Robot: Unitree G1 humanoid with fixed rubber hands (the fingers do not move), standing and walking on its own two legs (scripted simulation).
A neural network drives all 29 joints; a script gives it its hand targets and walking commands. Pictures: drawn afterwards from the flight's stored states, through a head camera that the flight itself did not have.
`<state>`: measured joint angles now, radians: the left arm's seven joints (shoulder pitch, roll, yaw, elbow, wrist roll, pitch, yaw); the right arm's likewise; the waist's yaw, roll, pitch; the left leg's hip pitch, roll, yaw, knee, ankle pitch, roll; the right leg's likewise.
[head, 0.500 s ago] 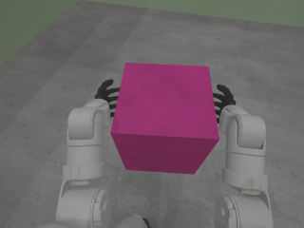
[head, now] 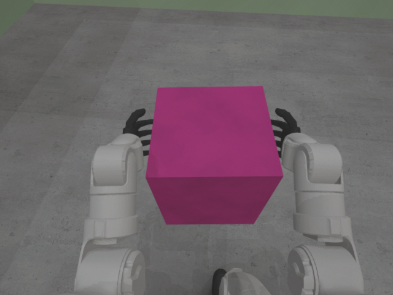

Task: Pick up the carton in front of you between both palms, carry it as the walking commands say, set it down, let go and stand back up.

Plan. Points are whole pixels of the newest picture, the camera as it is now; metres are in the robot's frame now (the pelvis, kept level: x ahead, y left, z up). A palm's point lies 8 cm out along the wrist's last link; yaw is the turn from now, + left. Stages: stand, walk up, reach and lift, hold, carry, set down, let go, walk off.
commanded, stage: carry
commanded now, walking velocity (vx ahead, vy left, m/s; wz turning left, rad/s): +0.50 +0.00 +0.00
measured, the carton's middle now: (209, 161) +0.37 -0.02 +0.02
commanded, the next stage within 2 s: none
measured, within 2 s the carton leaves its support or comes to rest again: neither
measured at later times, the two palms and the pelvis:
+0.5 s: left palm (135, 46) +0.65 +0.16 +0.12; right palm (255, 46) +0.64 -0.14 +0.12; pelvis +0.32 +0.02 +0.01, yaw -1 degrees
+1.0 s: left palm (161, 3) +0.89 +0.12 +0.12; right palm (257, 3) +0.89 -0.18 +0.11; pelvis +0.62 -0.03 +0.02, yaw +1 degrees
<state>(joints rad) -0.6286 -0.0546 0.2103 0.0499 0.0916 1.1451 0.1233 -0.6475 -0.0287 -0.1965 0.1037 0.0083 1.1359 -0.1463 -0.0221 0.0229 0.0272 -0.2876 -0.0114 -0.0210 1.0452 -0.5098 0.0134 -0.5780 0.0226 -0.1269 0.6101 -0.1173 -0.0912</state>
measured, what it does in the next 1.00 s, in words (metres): walks ahead: left foot, then right foot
